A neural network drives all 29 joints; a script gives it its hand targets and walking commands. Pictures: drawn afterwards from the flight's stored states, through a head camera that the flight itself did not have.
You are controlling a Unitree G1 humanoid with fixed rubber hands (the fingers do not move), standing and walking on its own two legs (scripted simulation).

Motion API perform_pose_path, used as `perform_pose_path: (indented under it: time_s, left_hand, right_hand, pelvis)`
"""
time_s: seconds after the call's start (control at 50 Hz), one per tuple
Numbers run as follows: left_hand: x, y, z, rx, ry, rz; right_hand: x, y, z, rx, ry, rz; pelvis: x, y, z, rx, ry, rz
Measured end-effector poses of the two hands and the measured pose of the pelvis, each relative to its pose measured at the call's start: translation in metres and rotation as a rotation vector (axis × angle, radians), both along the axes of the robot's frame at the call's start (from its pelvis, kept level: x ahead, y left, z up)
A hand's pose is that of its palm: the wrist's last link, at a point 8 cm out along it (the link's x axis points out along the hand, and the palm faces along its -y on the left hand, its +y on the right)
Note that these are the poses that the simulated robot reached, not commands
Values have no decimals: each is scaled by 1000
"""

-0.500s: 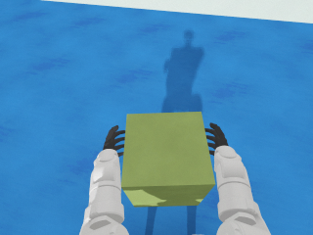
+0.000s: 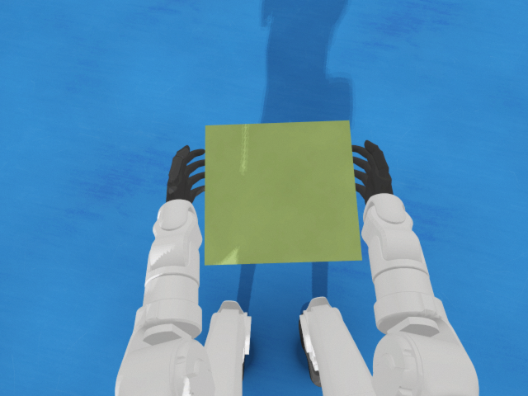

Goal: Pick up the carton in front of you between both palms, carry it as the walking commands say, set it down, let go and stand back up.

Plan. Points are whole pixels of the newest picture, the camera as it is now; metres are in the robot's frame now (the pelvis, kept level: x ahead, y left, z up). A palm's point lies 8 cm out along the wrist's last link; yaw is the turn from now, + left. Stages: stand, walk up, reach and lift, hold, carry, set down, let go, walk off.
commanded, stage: set down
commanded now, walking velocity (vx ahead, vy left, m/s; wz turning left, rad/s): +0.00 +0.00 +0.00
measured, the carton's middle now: (277, 205) +0.41 -0.01 -0.14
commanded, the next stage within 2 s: none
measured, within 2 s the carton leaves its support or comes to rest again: rests again in 1.64 s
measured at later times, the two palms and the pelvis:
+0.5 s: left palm (206, 206) +0.44 +0.13 -0.23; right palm (351, 204) +0.43 -0.17 -0.23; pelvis -0.03 +0.00 -0.13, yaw +0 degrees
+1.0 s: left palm (219, 211) +0.47 +0.13 -0.39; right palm (337, 210) +0.46 -0.18 -0.39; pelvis -0.04 +0.00 -0.24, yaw +0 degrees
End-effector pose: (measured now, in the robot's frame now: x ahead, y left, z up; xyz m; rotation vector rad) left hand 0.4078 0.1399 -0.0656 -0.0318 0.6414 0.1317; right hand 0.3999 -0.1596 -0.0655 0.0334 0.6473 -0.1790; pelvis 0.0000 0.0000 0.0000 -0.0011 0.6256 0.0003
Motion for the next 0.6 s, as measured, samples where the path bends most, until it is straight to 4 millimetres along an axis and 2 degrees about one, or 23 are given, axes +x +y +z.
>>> perform_pose_path:
  time_s: [0.3,0.6]
  left_hand:
    - [21,-6,-99,10,25,-17]
    - [38,-10,-198,11,39,-28]
  right_hand:
    - [19,-6,-98,-9,25,1]
    - [34,-11,-197,-14,40,-4]
  pelvis:
    - [-17,3,-81,-1,134,-2]
    - [-31,3,-156,-4,182,2]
